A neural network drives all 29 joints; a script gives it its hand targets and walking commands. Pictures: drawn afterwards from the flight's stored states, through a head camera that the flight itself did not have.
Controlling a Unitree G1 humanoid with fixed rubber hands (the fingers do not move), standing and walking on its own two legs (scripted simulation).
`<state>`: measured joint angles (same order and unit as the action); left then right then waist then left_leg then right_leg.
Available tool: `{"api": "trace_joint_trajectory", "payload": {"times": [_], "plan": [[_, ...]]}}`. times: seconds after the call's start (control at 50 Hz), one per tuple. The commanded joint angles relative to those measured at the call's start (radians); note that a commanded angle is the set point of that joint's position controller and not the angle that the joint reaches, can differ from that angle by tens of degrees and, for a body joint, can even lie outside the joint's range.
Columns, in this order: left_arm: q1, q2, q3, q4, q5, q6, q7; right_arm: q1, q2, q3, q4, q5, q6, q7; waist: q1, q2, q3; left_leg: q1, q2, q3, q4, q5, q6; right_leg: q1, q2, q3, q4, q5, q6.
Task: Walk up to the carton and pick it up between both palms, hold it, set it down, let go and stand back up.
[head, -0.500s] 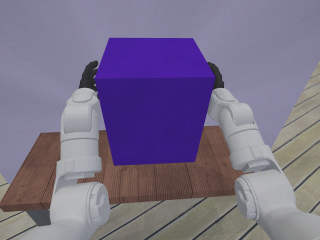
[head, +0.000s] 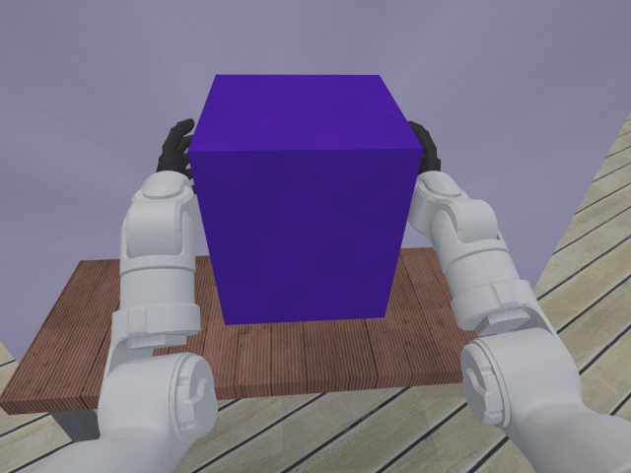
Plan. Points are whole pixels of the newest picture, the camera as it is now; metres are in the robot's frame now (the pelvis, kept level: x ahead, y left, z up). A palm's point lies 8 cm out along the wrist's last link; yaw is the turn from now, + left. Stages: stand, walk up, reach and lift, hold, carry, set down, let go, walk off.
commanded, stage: set down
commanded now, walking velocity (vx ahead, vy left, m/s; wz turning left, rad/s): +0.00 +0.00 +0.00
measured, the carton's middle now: (302, 199) +0.38 -0.01 +0.21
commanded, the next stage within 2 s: none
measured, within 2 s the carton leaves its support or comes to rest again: neither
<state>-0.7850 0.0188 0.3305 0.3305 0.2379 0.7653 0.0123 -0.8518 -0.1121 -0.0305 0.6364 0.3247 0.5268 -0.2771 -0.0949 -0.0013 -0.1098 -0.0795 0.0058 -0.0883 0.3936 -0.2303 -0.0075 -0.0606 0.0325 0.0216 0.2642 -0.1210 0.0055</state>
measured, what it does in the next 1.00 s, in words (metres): stands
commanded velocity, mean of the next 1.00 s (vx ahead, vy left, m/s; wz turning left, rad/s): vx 0.00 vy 0.00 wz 0.00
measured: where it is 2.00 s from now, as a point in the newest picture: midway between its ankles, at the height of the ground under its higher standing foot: outside the picture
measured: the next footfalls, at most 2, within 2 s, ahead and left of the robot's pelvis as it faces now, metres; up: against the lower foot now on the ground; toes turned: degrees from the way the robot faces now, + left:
none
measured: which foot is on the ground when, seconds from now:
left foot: down 0.00-1.00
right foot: down 0.00-1.00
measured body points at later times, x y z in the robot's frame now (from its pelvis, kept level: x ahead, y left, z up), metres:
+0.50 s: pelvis +0.01 +0.00 +0.00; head -0.04 +0.04 +0.45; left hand +0.41 +0.15 +0.21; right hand +0.39 -0.15 +0.17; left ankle +0.00 +0.12 -0.75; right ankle +0.02 -0.13 -0.75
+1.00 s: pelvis +0.01 +0.00 +0.00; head -0.02 +0.03 +0.45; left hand +0.42 +0.14 +0.17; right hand +0.40 -0.16 +0.15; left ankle +0.00 +0.12 -0.75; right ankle +0.02 -0.12 -0.75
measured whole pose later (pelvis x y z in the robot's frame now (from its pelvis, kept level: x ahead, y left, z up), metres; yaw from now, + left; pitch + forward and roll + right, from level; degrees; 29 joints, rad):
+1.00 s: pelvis +0.01 +0.00 +0.00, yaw +2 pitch -6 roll -2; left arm -0.71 -0.04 0.31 0.45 0.30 0.42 0.01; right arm -0.68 -0.01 -0.18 0.77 0.09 0.05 -0.16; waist -0.08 -0.05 0.03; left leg -0.02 0.00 -0.09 0.36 -0.23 0.00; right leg 0.01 0.01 -0.03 0.23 -0.13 0.01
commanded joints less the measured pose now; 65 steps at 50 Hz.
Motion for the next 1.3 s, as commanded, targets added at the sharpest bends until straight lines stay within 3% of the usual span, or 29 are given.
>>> {"api": "trace_joint_trajectory", "payload": {"times": [0.0, 0.02, 0.08, 0.1, 0.14, 0.24, 0.34, 0.46, 0.62, 0.82, 0.92, 0.96, 1.06, 1.16, 1.24, 1.28], "plan": [[-0.764, -0.703, -0.522, -0.155, -0.203, -0.082, -0.121, -0.912, 0.729, 0.373, -0.427, 0.132, -0.074, 0.124, -0.01, 0.04, -0.376, 0.064, -0.047, 0.054, -0.04, 0.315, -0.034, 0.14, 0.051, -0.049, -0.003, 0.178, 0.022], [-0.767, -0.707, -0.54, -0.171, -0.207, -0.095, -0.119, -0.913, 0.732, 0.377, -0.437, 0.14, -0.09, 0.127, -0.009, 0.057, -0.4, 0.08, -0.047, 0.05, -0.034, 0.343, -0.037, 0.14, 0.05, -0.047, -0.001, 0.201, 0.021], [-0.759, -0.679, -0.476, -0.067, -0.16, -0.122, -0.133, -0.913, 0.716, 0.328, -0.346, 0.075, -0.127, 0.135, -0.003, 0.038, -0.313, 0.062, -0.05, 0.062, -0.065, 0.246, -0.024, 0.107, 0.037, -0.056, -0.026, 0.111, 0.03], [-0.821, -0.643, -0.421, -0.028, -0.134, -0.141, -0.135, -0.917, 0.694, 0.275, -0.259, 0.038, -0.151, 0.138, -0.007, 0.012, -0.295, 0.041, -0.066, 0.045, -0.071, 0.198, -0.024, 0.151, 0.035, -0.061, -0.028, 0.096, 0.039], [-0.784, -0.645, -0.386, 0.035, -0.103, -0.184, -0.153, -0.897, 0.691, 0.225, -0.224, -0.03, -0.219, 0.148, -0.009, 0.008, -0.272, 0.043, -0.064, 0.058, -0.105, 0.143, -0.012, 0.166, 0.023, -0.067, -0.034, 0.088, 0.043], [-0.66, -0.603, -0.28, 0.149, 0.003, -0.27, -0.203, -0.803, 0.646, 0.125, -0.116, -0.182, -0.375, 0.176, -0.013, -0.01, -0.215, 0.075, -0.067, 0.097, -0.117, 0.201, -0.011, 0.256, 0.013, -0.102, -0.032, 0.163, 0.047], [-0.567, -0.614, -0.305, 0.13, 0.036, -0.285, -0.221, -0.764, 0.599, 0.146, -0.165, -0.211, -0.493, 0.188, -0.013, -0.01, -0.203, 0.121, -0.058, 0.119, -0.079, 0.362, -0.028, 0.276, 0.021, -0.14, -0.033, 0.234, 0.04], [-0.549, -0.696, -0.463, 0.035, -0.032, -0.324, -0.184, -0.809, 0.586, 0.221, -0.315, -0.188, -0.577, 0.191, -0.018, 0.026, -0.305, 0.185, -0.042, 0.112, -0.023, 0.498, -0.063, 0.242, 0.028, -0.151, -0.025, 0.263, 0.021], [-0.562, -0.717, -0.545, 0.0, -0.074, -0.362, -0.123, -0.762, 0.571, 0.224, -0.293, -0.195, -0.576, 0.207, -0.013, 0.066, -0.347, 0.213, -0.026, 0.089, -0.014, 0.481, -0.087, 0.177, 0.026, -0.146, -0.021, 0.214, 0.011], [-0.472, -0.672, -0.448, 0.068, -0.025, -0.353, -0.141, -0.669, 0.565, 0.184, -0.201, -0.213, -0.55, 0.216, 0.002, 0.026, -0.274, 0.151, -0.038, 0.101, -0.04, 0.436, -0.072, 0.218, 0.026, -0.14, -0.014, 0.264, 0.029], [-0.465, -0.673, -0.451, 0.068, -0.029, -0.374, -0.147, -0.656, 0.572, 0.189, -0.215, -0.225, -0.563, 0.218, -0.002, 0.016, -0.282, 0.141, -0.042, 0.103, -0.04, 0.443, -0.073, 0.233, 0.026, -0.141, -0.006, 0.314, 0.033], [-0.476, -0.692, -0.459, 0.084, -0.044, -0.391, -0.138, -0.673, 0.565, 0.187, -0.216, -0.234, -0.576, 0.226, 0.006, 0.047, -0.296, 0.179, -0.035, 0.098, -0.04, 0.444, -0.074, 0.167, 0.022, -0.146, -0.011, 0.275, 0.024], [-0.485, -0.704, -0.471, 0.097, -0.063, -0.423, -0.125, -0.684, 0.584, 0.194, -0.232, -0.249, -0.594, 0.227, 0.013, 0.017, -0.341, 0.187, -0.031, 0.102, -0.029, 0.465, -0.074, 0.17, 0.026, -0.141, -0.005, 0.312, 0.027], [-0.516, -0.707, -0.482, 0.115, -0.078, -0.463, -0.116, -0.649, 0.603, 0.18, -0.177, -0.274, -0.59, 0.226, -0.003, 0.033, -0.345, 0.162, -0.035, 0.099, -0.035, 0.432, -0.074, 0.172, 0.017, -0.132, 0.005, 0.341, 0.03], [-0.508, -0.686, -0.429, 0.187, -0.059, -0.481, -0.12, -0.644, 0.614, 0.163, -0.144, -0.3, -0.585, 0.231, 0.008, -0.011, -0.322, 0.109, -0.04, 0.107, -0.062, 0.351, -0.055, 0.193, 0.014, -0.126, 0.0, 0.329, 0.04], [-0.492, -0.692, -0.424, 0.197, -0.051, -0.484, -0.124, -0.624, 0.609, 0.149, -0.126, -0.305, -0.589, 0.235, 0.013, 0.013, -0.306, 0.097, -0.038, 0.109, -0.068, 0.362, -0.059, 0.197, 0.013, -0.127, 0.003, 0.347, 0.037]]}}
